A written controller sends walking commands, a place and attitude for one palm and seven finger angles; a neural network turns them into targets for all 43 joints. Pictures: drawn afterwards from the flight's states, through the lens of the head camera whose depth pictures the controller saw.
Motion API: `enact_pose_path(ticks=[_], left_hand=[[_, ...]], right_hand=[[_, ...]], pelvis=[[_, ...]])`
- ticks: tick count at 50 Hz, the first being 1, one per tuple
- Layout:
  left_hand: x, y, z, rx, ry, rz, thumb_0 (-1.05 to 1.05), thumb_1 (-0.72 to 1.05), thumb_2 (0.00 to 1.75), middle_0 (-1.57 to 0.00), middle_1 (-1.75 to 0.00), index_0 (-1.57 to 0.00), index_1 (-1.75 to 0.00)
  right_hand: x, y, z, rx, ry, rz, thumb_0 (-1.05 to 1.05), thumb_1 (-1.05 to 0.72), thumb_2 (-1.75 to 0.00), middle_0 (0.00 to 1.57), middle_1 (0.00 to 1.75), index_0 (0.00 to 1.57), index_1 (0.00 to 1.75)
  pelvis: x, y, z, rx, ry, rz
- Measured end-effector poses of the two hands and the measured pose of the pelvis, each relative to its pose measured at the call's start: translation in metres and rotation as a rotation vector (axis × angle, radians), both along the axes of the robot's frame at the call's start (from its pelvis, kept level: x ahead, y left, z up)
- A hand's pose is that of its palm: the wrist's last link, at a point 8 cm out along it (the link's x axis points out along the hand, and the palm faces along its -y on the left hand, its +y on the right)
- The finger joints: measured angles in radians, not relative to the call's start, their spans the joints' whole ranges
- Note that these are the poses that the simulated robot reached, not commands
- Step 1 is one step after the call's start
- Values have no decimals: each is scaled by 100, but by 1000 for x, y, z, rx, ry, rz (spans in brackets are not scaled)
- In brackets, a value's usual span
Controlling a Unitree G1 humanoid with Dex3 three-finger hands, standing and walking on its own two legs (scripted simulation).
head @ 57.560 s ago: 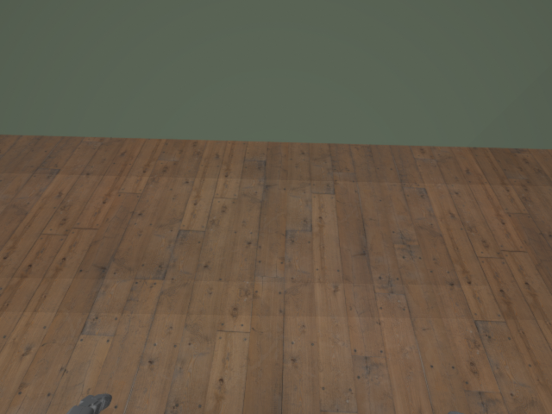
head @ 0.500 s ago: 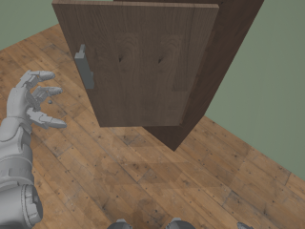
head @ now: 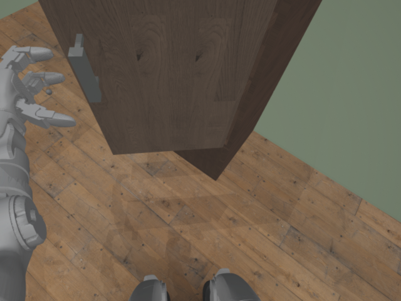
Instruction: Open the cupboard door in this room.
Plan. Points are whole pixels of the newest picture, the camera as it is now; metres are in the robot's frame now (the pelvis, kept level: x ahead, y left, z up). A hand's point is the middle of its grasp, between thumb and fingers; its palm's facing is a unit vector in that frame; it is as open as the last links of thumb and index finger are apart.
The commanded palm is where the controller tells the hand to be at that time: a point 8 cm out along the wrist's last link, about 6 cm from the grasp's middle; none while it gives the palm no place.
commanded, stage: move the hooked fingers beside the handle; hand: left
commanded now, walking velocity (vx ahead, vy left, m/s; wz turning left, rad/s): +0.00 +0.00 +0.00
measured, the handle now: (87, 69) +0.56 +0.19 +0.08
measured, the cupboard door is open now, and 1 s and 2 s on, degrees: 43 43 43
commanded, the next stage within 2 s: slide the fingers in behind the handle in 1.06 s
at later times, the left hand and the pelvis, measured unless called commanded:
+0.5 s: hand (56, 85) +0.52 +0.24 +0.08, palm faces +0.04 -1.00 -0.03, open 14.0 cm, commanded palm +0.49 +0.28 +0.08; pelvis +0.02 +0.00 +0.00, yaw -1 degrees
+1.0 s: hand (56, 85) +0.51 +0.24 +0.08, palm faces +0.03 -1.00 -0.01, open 14.0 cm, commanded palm +0.49 +0.28 +0.07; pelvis +0.01 -0.01 +0.00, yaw +0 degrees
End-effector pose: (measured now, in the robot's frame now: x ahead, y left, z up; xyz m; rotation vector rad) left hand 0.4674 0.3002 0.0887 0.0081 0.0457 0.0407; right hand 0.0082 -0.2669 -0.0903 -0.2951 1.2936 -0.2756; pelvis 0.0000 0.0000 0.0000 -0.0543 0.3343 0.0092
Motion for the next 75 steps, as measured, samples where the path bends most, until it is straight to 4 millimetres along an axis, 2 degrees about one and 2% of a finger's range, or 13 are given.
enact_pose_path(ticks=[8, 16, 24, 33, 39, 46, 54, 59, 62, 68, 75], left_hand=[[21, 3, 3, -5, 3, -11, -2, -50, 30, -30, -120, -29, -120], [37, -8, -1, -8, -6, -20, -2, -50, 30, -30, -120, -29, -120], [27, -4, -10, 8, 33, 2, -2, -50, 30, -29, -120, -29, -119], [18, -8, 2, -11, -16, 0, -2, -50, 30, -29, -120, -29, -120], [18, -9, -9, 6, 54, -6, -1, -50, 30, -30, -120, -29, -120], [18, -7, 3, 4, -44, 9, -2, -50, 30, -30, -120, -29, -120], [21, -7, -11, 8, 58, -12, -1, -50, 30, -30, -120, -29, -120], [26, -9, -3, 6, -30, 0, -2, -50, 30, -30, -120, -29, -120], [30, -10, 0, -5, -26, -4, -2, -50, 30, -30, -120, -30, -120], [32, -9, -4, 2, 31, -9, -2, -50, 30, -29, -121, -29, -120], [29, -12, -7, -5, 1, 13, -2, -50, 30, -28, -121, -27, -120]], right_hand=[[-24, 6, 1, 4, 99, -36, 0, -91, -90, 21, 30, 20, 30], [-37, 9, 3, 10, 160, -61, 0, -91, -90, 21, 30, 20, 30], [-27, 12, 5, 32, 139, -75, 0, -91, -90, 21, 30, 20, 30], [-1, 6, 0, 36, 88, -31, 0, -91, -90, 21, 30, 20, 30], [11, 0, -1, 17, 39, -10, 0, -91, -90, 21, 30, 20, 30], [4, -4, -2, 12, 54, -11, 0, -91, -90, 21, 30, 20, 30], [-13, -4, -1, 5, 90, -28, 0, -91, -90, 21, 30, 20, 30], [-24, -3, -1, 3, 121, -40, 0, -91, -90, 21, 30, 20, 30], [-29, -1, 0, 6, 132, -53, 0, -91, -90, 21, 30, 20, 30], [-31, 4, 1, 16, 143, -56, 0, -91, -90, 21, 30, 20, 30], [-24, 9, -1, 32, 147, -39, 0, -91, -90, 21, 30, 20, 30]], pelvis=[[5, 3, -2, -10, 29, -3], [10, 5, -2, -14, 54, -11], [16, 3, 1, -12, 39, -19], [16, 0, 2, -12, 18, -2], [11, -3, 0, -9, 22, 1], [9, -5, -2, -8, 26, -3], [5, -6, -4, -10, 36, 0], [5, -5, -5, -12, 46, -4], [6, -4, -5, -14, 44, -4], [8, -1, -3, -15, 47, -2], [11, 1, -3, -16, 46, 2]])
